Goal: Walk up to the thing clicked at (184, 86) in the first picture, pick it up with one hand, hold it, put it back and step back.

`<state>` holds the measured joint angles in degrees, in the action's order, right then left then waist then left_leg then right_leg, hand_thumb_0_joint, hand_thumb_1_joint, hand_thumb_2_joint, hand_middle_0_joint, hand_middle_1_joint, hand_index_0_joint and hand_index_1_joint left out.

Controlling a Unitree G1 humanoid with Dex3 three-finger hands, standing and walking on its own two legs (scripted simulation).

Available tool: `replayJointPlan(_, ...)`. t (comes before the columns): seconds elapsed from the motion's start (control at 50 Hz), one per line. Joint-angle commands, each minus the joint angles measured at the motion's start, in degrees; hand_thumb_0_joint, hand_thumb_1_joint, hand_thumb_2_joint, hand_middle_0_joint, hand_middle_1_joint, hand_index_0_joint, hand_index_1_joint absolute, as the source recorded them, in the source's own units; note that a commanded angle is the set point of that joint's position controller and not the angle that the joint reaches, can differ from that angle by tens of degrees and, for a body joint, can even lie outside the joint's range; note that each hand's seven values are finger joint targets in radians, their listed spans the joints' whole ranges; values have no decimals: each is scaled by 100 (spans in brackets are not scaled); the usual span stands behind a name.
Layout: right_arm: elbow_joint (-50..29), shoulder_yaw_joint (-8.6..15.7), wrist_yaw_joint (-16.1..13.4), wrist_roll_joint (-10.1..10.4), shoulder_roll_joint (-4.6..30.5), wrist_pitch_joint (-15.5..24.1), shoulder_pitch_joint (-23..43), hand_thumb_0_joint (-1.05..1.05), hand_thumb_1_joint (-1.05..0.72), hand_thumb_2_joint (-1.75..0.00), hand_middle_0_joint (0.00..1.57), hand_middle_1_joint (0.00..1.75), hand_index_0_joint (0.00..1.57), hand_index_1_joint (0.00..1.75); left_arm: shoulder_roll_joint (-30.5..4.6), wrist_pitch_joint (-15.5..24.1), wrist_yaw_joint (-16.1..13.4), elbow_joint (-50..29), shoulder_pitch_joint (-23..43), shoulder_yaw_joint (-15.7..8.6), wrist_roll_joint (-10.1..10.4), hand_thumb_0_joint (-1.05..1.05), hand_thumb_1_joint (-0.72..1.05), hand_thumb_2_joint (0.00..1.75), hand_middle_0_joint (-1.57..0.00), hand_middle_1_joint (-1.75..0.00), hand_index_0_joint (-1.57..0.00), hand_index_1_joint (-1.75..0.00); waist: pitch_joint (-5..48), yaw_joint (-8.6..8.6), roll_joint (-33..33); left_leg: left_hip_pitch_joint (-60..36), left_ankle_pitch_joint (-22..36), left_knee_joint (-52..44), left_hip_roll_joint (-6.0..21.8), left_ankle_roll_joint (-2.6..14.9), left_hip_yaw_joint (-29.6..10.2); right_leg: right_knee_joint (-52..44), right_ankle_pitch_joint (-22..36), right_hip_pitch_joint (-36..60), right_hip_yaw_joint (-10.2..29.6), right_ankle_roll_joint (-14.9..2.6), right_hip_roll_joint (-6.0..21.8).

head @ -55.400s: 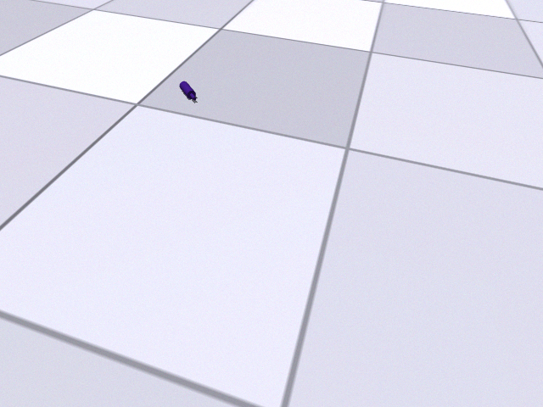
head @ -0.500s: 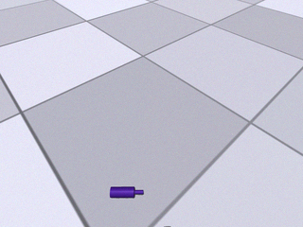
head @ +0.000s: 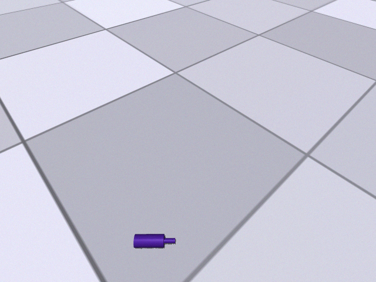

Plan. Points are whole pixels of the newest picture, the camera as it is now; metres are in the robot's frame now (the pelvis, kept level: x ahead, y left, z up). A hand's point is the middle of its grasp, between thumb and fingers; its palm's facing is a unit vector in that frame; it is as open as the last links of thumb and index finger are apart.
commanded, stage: stand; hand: left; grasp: from above
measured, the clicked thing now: (155, 240) +0.47 +0.17 -0.75
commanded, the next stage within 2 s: step back in 0.26 s
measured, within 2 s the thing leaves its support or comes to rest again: neither
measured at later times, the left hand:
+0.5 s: hand out of the picture +0.07 +0.28 -0.17, palm faces -0.03 -0.92 -0.38, open 7.4 cm
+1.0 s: hand out of the picture +0.00 +0.32 -0.18, palm faces -0.13 -0.92 -0.37, open 7.4 cm
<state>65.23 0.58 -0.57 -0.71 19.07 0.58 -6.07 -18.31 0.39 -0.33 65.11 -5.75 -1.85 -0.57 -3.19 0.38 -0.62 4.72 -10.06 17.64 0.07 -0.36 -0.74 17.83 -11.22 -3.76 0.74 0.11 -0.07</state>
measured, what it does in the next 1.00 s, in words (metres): walks backwards: left foot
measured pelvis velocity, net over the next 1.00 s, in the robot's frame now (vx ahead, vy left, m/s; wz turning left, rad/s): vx -0.12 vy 0.06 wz -0.11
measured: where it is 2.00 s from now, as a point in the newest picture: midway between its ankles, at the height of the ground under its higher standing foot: outside the picture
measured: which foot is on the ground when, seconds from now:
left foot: down 0.00-0.42, up 0.44-0.54, down 0.56-1.00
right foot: down 0.00-0.58, up 0.60-1.00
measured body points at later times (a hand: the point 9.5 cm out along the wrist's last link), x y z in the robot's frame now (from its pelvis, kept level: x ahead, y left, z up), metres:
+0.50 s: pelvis -0.04 +0.02 -0.01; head +0.02 +0.02 +0.43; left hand +0.07 +0.33 -0.14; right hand +0.05 -0.30 -0.14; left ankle -0.04 +0.12 -0.73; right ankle -0.01 -0.12 -0.75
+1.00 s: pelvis -0.12 +0.06 -0.02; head -0.05 +0.07 +0.42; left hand +0.01 +0.36 -0.15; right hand -0.05 -0.25 -0.14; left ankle -0.07 +0.13 -0.75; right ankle -0.16 -0.07 -0.73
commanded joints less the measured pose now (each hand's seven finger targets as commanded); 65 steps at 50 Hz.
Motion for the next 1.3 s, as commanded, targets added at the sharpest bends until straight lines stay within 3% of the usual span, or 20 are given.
replayJointPlan(0.0, -299, 221, -43, -16, 1149, 101, 225, 0, -90, -90, 20, 30, 20, 30, -1190, 115, -76, -317, 265, -180, -18, 0, 90, 90, -20, -30, -20, -30, 220, 3, 63, 3, 510, -300, 682, 136, -521, -313, 587, -181, 510, -121, 660)
replayJointPlan(0.22, -313, 204, -47, -6, 1187, 125, 178, 0, -90, -90, 20, 30, 20, 30, -1238, 139, -76, -355, 206, -155, -6, 0, 90, 90, -20, -30, -20, -30, 468, -6, 69, -161, 962, -223, 729, 157, -521, -195, 1039, -93, 503, -133, 691)
replayJointPlan(0.3, -572, 308, -16, 88, 1333, -60, 189, 0, -90, -90, 20, 30, 20, 30, -1634, 34, -135, -714, -11, -399, 87, 0, 90, 90, -20, -30, -20, -30, 198, -6, 299, 296, 1546, 903, 495, 272, -326, 364, 2146, -567, 658, -383, 698)
replayJointPlan(0.36, -725, 342, 13, 83, 1277, -151, 89, 0, -90, -90, 20, 30, 20, 30, -1791, -8, -124, -1001, 138, -458, 62, 0, 90, 90, -20, -30, -20, -30, 515, 29, 633, 397, 478, 1797, 35, 158, -27, 180, 2222, -800, 1250, -871, 1239)
replayJointPlan(0.42, -835, 436, 28, 20, 1251, -260, -213, 0, -90, -90, 20, 30, 20, 30, -1921, -47, -150, -1335, 397, -493, -58, 0, 90, 90, -20, -30, -20, -30, 546, 38, 1120, 748, -1857, 3007, -262, 184, -83, 218, 2209, -1123, 1731, -1486, 1891)
replayJointPlan(0.46, -925, 459, 63, 27, 1255, -266, -477, 0, -90, -90, 20, 30, 20, 30, -1880, -68, -140, -1544, 615, -490, -102, 0, 90, 90, -20, -30, -20, -30, 655, 173, 1226, 771, -1935, 2941, -141, 276, -260, 550, 2342, -1088, 1452, -1378, 1798)
replayJointPlan(0.5, -989, 465, 53, 34, 1239, -187, -559, 0, -90, -90, 20, 30, 20, 30, -1726, -112, -137, -1654, 641, -444, -91, 0, 90, 90, -20, -30, -20, -30, 724, 217, 1029, 742, -690, 1811, -38, 282, -144, 1139, 2387, -794, 1034, -941, 1349)
replayJointPlan(0.52, -1062, 492, 25, -8, 1339, -130, -489, 0, -90, -90, 20, 30, 20, 30, -1613, -158, -126, -1688, 517, -412, -47, 0, 90, 90, -20, -30, -20, -30, 748, 182, 431, 606, 1096, 976, 294, 324, -349, 1614, 1975, -805, 704, -602, 879)
replayJointPlan(0.54, -1120, 573, 3, -80, 1645, -106, -398, 0, -90, -90, 20, 30, 20, 30, -1416, -189, -123, -1796, 532, -370, 19, 0, 90, 90, -20, -30, -20, -30, 709, 133, -432, 319, 2507, 620, 886, 492, -1126, 2456, 1207, -1278, 362, -303, 169)
replayJointPlan(0.56, -1131, 644, -17, -125, 1853, -82, -516, 0, -90, -90, 20, 30, 20, 30, -1248, -228, -154, -1853, 582, -354, 18, 0, 90, 90, -20, -30, -20, -30, 527, 183, -1082, -403, 3760, 445, 1447, 695, -1907, 3099, -1442, -2426, 337, -211, -546)
replayJointPlan(0.6, -1248, 647, -65, -119, 1856, -75, -527, 0, -90, -90, 20, 30, 20, 30, -1197, -316, -201, -1799, 111, -317, -8, 0, 90, 90, -20, -30, -20, -30, 624, 97, -723, -426, 4728, 778, 1690, 842, -1686, 4003, -2374, -2529, 811, -211, -627)
replayJointPlan(0.7, -1632, 594, -208, -95, 1555, -63, 151, 0, -90, -90, 20, 30, 20, 30, -1389, -350, -199, -1758, -218, -411, 1, 0, 90, 90, -20, -30, -20, -30, 547, -153, -702, -384, 3705, 870, 1275, 810, -1109, 4823, -1537, -2612, 1097, -137, -586)
replayJointPlan(0.84, -1711, 661, -224, -48, 1532, -56, -463, 0, -90, -90, 20, 30, 20, 30, -1370, -313, -137, -2050, -155, -501, -38, 0, 90, 90, -20, -30, -20, -30, 558, 204, -506, -710, 2925, 861, 1261, 687, -1093, 3643, -1513, -2378, 842, 96, -446)
replayJointPlan(0.98, -1890, 696, -152, -43, 1674, -78, -161, 0, -90, -90, 20, 30, 20, 30, -1346, -257, -79, -1976, -489, -535, -125, 0, 90, 90, -20, -30, -20, -30, 705, 78, -576, 28, 1637, 826, 1610, 1184, -1401, 2236, -1469, -1411, 387, -113, -117)
replayJointPlan(1.04, -1943, 672, -118, -6, 1684, -100, 159, 0, -90, -90, 20, 30, 20, 30, -1314, -222, -32, -1781, -1015, -563, -149, 0, 90, 90, -20, -30, -20, -30, 740, -212, -316, 721, 934, 987, 1467, 896, -1190, 1162, -438, -622, 296, -298, -88)
replayJointPlan(1.08, -1980, 611, -90, 59, 1487, -99, 174, 0, -90, -90, 20, 30, 20, 30, -1652, -176, -24, -1889, -895, -653, -172, 0, 90, 90, -20, -30, -20, -30, 665, -178, 669, 1553, -76, 1876, 606, 377, -608, 746, 506, -474, 1600, -835, 726)
replayJointPlan(1.1, -1959, 565, -105, 83, 1292, -128, 326, 0, -90, -90, 20, 30, 20, 30, -1992, -189, 3, -2023, -612, -714, -134, 0, 90, 90, -20, -30, -20, -30, 168, -259, 1551, 1667, -1528, 2926, -399, 26, -7, 24, 468, -1333, 2666, -1496, 1612)
replayJointPlan(1.12, -1915, 605, -119, 44, 1359, -176, 182, 0, -90, -90, 20, 30, 20, 30, -2119, -157, -13, -2273, -219, -716, -206, 0, 90, 90, -20, -30, -20, -30, -71, -242, 1731, 1461, -2570, 4216, -534, -42, -262, -256, 404, -2050, 3197, -1924, 2179)
replayJointPlan(1.2, -1646, 513, -87, 98, 1329, -167, -449, 0, -90, -90, 20, 30, 20, 30, -1523, -131, -106, -2509, 291, -609, -151, 0, 90, 90, -20, -30, -20, -30, -150, 64, 752, 1869, -1914, 4897, -752, -2, -725, 251, 1584, -1534, 1522, -1317, 1233)
replayJointPlan(1.28, -1806, 417, -153, 117, 1326, -93, -430, 0, -90, -90, 20, 30, 20, 30, -1446, -189, -110, -2525, -261, -591, -200, 0, 90, 90, -20, -30, -20, -30, 416, -244, 814, 2304, -1953, 3904, -587, -127, -444, 752, 2238, 7, 1244, -1241, 1024)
